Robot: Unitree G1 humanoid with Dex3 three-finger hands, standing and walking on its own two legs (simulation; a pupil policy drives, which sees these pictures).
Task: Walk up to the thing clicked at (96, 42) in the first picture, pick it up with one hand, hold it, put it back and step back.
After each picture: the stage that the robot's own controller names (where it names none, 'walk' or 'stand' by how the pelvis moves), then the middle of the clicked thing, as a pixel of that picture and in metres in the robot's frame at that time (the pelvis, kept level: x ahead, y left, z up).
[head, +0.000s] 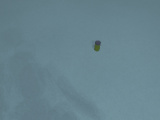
stand; (97, 45) +1.40 -0.19 -0.72
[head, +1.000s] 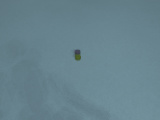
walk; (77, 55) +1.27 +0.14 -0.70
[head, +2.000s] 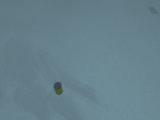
walk; (58, 88) +0.77 +0.27 -0.71
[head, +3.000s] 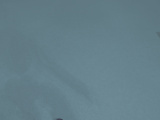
walk; out of the picture +0.48 +0.13 -0.70
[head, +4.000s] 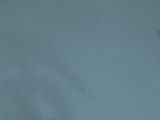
stand; out of the picture +0.39 +0.15 -0.72
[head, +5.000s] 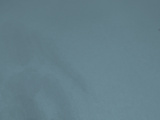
stand; out of the picture +0.37 +0.15 -0.72
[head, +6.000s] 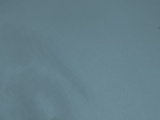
stand; out of the picture +0.39 +0.15 -0.73
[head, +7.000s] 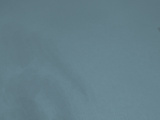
stand; out of the picture +0.38 +0.15 -0.73
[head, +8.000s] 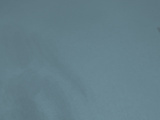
stand; out of the picture +0.37 +0.16 -0.73
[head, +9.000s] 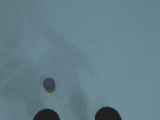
go down; (49, 85) +0.43 +0.14 -0.50
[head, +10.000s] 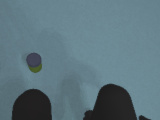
go down; (34, 63) +0.48 +0.16 -0.33
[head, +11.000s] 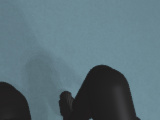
close in; out of the picture +0.47 +0.20 -0.26
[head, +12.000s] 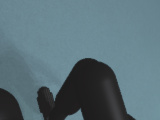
close; out of the picture +0.47 +0.23 -0.25
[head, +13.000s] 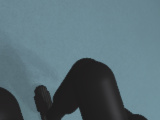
lift; out of the picture +0.44 +0.21 -0.25
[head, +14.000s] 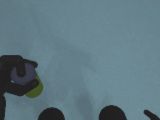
lift; (28, 81) +0.35 +0.17 -0.03
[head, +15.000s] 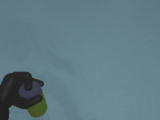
hold; (34, 99) +0.30 +0.17 -0.01
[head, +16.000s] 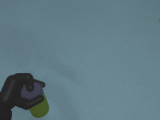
hold; (36, 100) +0.31 +0.16 -0.01
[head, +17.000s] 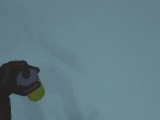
crouch; (31, 85) +0.36 +0.16 -0.07
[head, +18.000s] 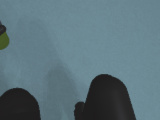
lower; out of the picture +0.50 +0.20 -0.11
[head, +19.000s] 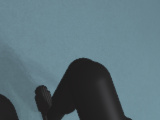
lower; out of the picture +0.46 +0.25 -0.25
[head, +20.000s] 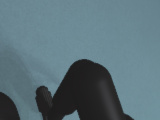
lower; out of the picture +0.46 +0.25 -0.25
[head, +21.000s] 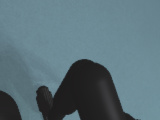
lower; out of the picture +0.46 +0.25 -0.25
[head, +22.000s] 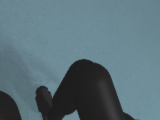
lower; out of the picture +0.46 +0.25 -0.25
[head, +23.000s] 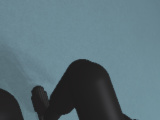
open; out of the picture +0.45 +0.23 -0.26
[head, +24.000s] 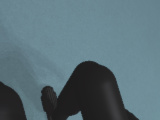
stand; out of the picture +0.45 +0.22 -0.26
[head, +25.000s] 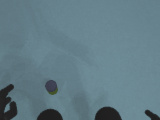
walk; (51, 87) +0.43 +0.14 -0.51
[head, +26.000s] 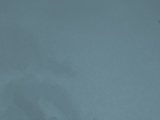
stand; out of the picture +0.37 +0.13 -0.66
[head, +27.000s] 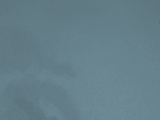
stand; out of the picture +0.38 +0.14 -0.67
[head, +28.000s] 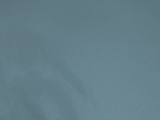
stand; out of the picture +0.39 +0.12 -0.72
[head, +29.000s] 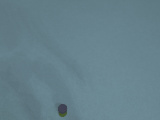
walk; (62, 110) +0.44 +0.08 -0.70
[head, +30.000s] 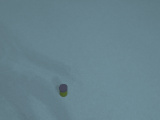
walk; (63, 90) +0.60 +0.11 -0.70
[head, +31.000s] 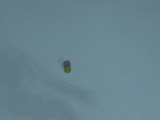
walk; (67, 66) +0.92 +0.20 -0.70
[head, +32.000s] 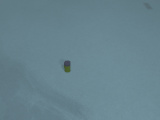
stand; (67, 66) +1.05 +0.14 -0.71
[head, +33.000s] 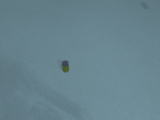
stand; (65, 66) +1.06 +0.16 -0.73
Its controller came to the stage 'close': yes
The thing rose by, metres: 0.70
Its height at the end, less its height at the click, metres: +0.00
